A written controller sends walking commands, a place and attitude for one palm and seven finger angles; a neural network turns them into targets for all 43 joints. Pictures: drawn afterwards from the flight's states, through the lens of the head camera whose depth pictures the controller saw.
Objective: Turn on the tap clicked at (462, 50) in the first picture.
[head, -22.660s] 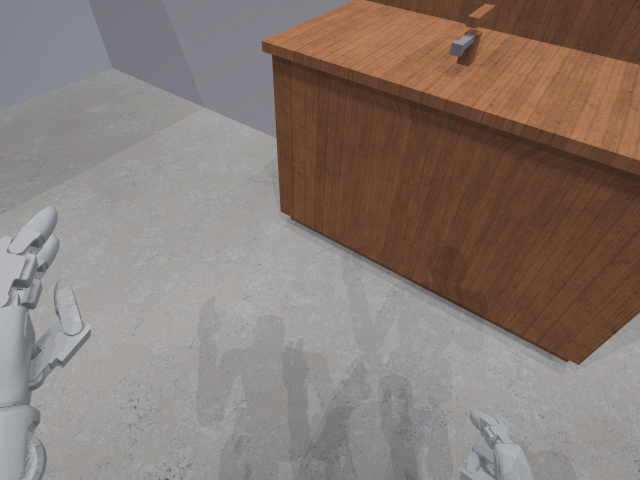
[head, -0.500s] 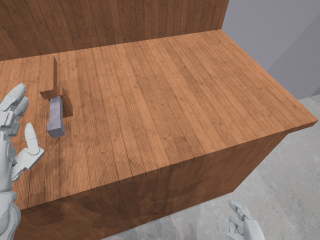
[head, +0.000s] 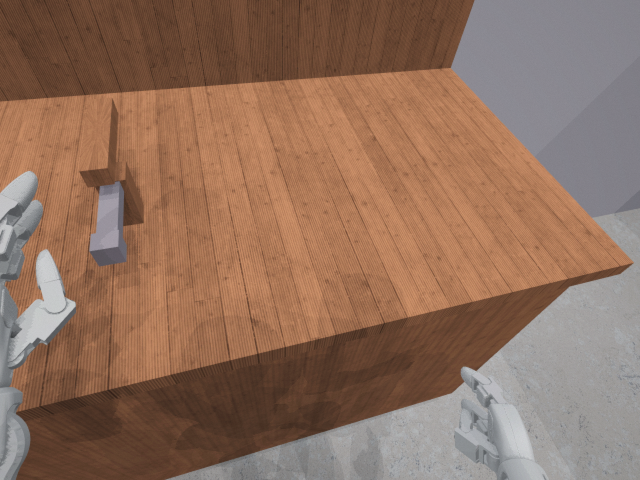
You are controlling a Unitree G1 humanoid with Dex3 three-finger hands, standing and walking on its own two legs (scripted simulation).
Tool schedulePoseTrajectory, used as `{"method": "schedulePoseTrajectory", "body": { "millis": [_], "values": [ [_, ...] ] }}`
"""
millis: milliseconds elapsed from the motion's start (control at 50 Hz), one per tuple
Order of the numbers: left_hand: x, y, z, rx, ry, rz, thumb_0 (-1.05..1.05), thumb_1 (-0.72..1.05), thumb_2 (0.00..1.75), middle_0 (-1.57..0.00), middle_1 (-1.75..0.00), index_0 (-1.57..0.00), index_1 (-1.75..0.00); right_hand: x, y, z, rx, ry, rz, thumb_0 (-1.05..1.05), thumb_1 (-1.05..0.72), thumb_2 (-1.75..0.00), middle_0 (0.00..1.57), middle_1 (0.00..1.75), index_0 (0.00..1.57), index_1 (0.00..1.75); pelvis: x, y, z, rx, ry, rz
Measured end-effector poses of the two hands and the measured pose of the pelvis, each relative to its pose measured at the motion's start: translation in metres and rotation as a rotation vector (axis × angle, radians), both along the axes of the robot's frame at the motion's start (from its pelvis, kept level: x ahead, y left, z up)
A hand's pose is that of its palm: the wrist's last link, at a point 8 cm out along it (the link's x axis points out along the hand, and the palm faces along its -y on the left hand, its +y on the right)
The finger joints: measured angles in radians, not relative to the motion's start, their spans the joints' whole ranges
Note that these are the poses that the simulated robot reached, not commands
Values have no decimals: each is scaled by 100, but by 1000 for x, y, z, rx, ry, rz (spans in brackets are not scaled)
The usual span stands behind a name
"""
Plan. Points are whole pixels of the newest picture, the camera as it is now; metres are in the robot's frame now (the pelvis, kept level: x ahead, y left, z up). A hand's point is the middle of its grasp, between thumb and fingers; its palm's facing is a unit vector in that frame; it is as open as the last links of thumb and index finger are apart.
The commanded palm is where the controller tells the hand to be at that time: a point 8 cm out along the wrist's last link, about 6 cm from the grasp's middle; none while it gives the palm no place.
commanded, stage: come to a stop and stand still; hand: left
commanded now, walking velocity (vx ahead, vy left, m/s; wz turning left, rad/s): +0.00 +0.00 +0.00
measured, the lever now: (108, 248) +0.32 +0.27 +0.11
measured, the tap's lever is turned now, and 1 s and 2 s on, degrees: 0 0 0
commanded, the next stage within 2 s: look again from close up in 0.54 s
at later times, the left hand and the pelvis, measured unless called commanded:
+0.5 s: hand (96, 333) +0.20 +0.22 +0.16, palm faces +0.38 -0.86 -0.33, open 7.4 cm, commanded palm +0.14 +0.26 +0.18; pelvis -0.02 -0.02 +0.01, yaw +0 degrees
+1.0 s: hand (65, 318) +0.21 +0.24 +0.17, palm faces +0.39 -0.85 -0.34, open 7.4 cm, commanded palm +0.15 +0.28 +0.18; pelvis -0.01 +0.00 +0.01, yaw +0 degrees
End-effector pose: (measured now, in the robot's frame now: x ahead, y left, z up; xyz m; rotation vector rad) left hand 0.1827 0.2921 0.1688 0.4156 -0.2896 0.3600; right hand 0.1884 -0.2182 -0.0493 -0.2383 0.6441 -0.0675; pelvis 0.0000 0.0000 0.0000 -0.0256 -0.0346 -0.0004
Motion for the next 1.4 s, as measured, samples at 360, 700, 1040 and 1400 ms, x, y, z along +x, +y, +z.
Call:
{"method": "schedulePoseTrajectory", "body": {
  "millis": [360, 700, 1040, 1400],
  "values": [
    [-28, -23, 0, -12, 43, 30, 1, 89, 90, -21, -30, -21, -30, -55, -24, -16, 8, 85, -32, 1, -90, -90, 21, 30, 20, 30, -21, -22, 4, 8, -2, -2],
    [-13, -21, 6, 14, 31, -10, 1, 89, 90, -21, -30, -21, -30, -43, -31, -7, -23, 53, -54, 1, -90, -90, 21, 30, 20, 30, -11, -17, 6, 5, 11, -5],
    [-17, -5, 9, -2, 4, 6, 2, 89, 90, -21, -30, -21, -30, -20, 3, -3, 7, 27, 1, 1, -90, -90, 21, 30, 20, 30, -8, -3, 5, 3, -2, 7],
    [-6, 21, 44, 151, -138, 76, 2, 89, 90, -21, -31, -22, -31, -45, -3, -17, 12, 81, 52, 1, -90, -90, 21, 30, 20, 30, -24, -15, 1, 20, -3, 6]
  ]
}}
